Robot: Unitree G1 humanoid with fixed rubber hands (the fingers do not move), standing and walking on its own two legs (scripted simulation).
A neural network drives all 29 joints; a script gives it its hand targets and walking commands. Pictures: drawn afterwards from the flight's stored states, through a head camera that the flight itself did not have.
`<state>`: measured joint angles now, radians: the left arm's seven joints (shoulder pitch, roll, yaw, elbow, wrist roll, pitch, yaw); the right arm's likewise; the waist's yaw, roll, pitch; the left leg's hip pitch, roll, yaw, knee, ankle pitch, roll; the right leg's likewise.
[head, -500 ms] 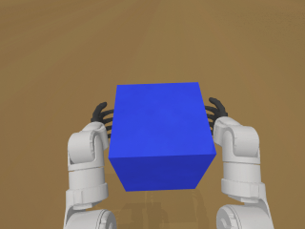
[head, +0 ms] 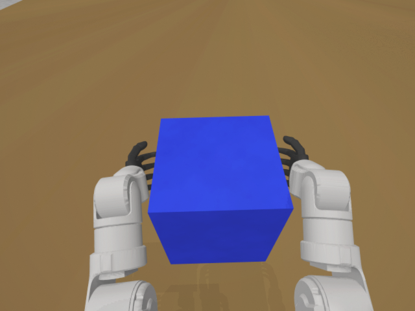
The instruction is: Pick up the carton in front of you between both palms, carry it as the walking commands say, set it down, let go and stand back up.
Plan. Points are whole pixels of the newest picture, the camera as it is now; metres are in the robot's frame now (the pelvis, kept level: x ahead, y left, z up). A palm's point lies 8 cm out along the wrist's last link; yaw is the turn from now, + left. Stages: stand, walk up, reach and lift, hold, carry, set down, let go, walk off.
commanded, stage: carry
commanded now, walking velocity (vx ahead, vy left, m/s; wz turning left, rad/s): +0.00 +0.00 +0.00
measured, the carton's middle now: (216, 194) +0.33 +0.00 +0.05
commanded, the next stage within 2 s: none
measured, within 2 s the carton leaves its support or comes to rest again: neither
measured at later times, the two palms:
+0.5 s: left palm (137, 187) +0.30 +0.15 +0.12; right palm (304, 181) +0.30 -0.16 +0.12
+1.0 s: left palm (142, 190) +0.30 +0.14 +0.12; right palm (310, 184) +0.30 -0.16 +0.12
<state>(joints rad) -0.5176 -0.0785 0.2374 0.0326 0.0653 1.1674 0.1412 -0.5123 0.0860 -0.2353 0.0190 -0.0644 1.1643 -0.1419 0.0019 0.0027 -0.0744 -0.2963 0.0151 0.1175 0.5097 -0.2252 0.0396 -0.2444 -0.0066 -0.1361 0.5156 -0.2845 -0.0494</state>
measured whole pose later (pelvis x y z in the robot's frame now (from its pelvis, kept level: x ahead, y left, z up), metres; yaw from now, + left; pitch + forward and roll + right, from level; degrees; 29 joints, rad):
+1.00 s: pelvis -0.03 -0.01 +0.00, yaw +0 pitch +1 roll +0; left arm -0.52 -0.08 0.25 0.02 0.07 1.17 0.14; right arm -0.52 0.08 -0.24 0.02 -0.06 1.16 -0.14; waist 0.00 0.01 -0.06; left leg -0.34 0.03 0.11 0.50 -0.17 0.02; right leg -0.30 0.00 -0.15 0.53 -0.25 -0.07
